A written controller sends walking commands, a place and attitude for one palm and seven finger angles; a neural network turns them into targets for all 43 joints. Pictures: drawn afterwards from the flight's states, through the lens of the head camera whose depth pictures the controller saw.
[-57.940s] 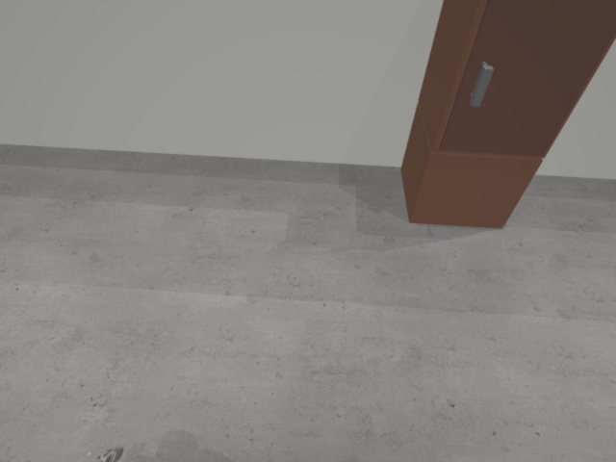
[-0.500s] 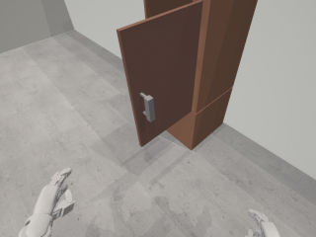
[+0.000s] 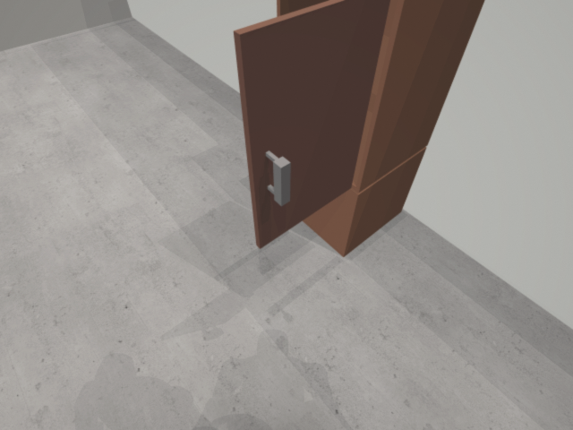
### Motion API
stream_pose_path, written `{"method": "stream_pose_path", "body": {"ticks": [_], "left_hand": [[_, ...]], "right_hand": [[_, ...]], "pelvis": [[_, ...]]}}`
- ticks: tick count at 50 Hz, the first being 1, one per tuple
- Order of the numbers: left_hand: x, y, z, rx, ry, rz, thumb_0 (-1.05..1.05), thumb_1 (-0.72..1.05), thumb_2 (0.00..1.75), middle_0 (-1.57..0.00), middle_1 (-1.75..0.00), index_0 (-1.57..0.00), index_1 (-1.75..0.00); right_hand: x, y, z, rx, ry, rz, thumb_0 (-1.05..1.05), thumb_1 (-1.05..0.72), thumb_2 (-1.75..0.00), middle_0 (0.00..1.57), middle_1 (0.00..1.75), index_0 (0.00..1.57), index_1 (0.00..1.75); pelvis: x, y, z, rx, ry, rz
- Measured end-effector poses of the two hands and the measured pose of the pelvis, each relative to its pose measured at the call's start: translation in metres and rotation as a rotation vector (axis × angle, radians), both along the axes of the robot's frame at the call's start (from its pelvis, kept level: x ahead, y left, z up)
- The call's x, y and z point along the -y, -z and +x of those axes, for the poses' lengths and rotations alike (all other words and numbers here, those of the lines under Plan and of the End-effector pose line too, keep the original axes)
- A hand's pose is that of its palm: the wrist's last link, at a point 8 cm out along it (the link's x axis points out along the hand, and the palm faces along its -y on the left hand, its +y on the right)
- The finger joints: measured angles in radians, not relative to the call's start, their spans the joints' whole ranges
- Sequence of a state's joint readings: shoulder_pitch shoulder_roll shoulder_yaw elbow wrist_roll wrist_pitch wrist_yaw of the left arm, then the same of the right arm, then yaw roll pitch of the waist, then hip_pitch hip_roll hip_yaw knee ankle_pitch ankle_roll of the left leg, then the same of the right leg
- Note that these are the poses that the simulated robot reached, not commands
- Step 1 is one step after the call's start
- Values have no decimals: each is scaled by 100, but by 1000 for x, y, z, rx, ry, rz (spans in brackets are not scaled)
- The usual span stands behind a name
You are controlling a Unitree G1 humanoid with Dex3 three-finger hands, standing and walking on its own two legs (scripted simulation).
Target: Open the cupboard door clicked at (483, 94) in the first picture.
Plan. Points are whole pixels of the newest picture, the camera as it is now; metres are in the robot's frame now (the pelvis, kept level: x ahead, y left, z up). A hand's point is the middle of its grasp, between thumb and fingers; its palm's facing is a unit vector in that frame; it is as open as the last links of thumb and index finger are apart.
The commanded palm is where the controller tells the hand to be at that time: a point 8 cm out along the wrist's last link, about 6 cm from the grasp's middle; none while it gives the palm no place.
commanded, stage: let the arm hang, fingers relaxed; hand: left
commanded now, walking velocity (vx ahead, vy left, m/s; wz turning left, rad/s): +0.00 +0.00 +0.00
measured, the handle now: (276, 177) +0.64 +0.07 -0.07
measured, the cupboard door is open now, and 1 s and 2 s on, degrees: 90 90 90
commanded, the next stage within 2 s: look to check the result in 0.46 s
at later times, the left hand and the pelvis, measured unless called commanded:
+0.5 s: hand out of the picture +0.07 +0.19 -0.17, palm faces -0.01 -0.97 -0.23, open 7.4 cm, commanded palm none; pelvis +0.02 +0.00 +0.00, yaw -1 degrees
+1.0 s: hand out of the picture +0.05 +0.19 -0.17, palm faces +0.00 -0.96 -0.26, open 7.4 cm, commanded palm none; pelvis +0.03 -0.01 +0.00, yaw -1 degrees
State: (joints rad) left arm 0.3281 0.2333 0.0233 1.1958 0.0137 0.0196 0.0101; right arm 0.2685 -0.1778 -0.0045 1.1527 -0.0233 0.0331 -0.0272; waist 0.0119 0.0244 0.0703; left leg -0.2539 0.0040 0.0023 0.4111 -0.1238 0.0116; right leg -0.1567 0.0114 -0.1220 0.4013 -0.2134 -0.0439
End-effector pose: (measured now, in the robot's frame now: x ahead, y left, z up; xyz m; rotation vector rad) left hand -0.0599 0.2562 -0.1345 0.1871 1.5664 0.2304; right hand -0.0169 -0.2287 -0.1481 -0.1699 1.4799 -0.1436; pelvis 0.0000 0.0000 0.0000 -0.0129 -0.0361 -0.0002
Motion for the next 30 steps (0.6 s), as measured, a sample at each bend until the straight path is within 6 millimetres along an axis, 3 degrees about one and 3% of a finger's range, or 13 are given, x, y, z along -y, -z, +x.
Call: {"method": "stream_pose_path", "body": {"ticks": [7, 13, 17, 23, 30], "left_hand": [[-5, -1, 48, 122, 42, 16, 0, 91, 90, -20, -29, -20, -30], [3, -1, 94, 233, 82, 0, 0, 91, 90, -20, -29, -20, -30], [10, -1, 114, 274, 99, -17, 0, 91, 90, -20, -29, -20, -30], [19, -1, 125, 286, 106, -31, 0, 91, 90, -20, -30, -20, -30], [20, 0, 116, 243, 94, -25, 0, 91, 90, -20, -30, -20, -30]], "right_hand": [[-7, 4, 8, 36, 16, 18, 1, -91, -90, 20, 30, 20, 30], [-3, 2, 29, 97, 16, 10, 1, -91, -90, 20, 30, 20, 30], [2, 0, 42, 128, 13, 1, 1, -91, -90, 20, 30, 20, 30], [8, -3, 55, 149, 6, -10, 1, -91, -90, 20, 30, 20, 30], [16, -5, 61, 137, -1, -19, 1, -91, -90, 20, 30, 20, 30]], "pelvis": [[-4, 0, 3, 0, 6, 10], [-3, -1, 7, 2, 10, 14], [-2, -1, 10, 1, 12, 15], [1, -2, 16, 1, 14, 15], [5, -3, 21, 0, 14, 14]]}}
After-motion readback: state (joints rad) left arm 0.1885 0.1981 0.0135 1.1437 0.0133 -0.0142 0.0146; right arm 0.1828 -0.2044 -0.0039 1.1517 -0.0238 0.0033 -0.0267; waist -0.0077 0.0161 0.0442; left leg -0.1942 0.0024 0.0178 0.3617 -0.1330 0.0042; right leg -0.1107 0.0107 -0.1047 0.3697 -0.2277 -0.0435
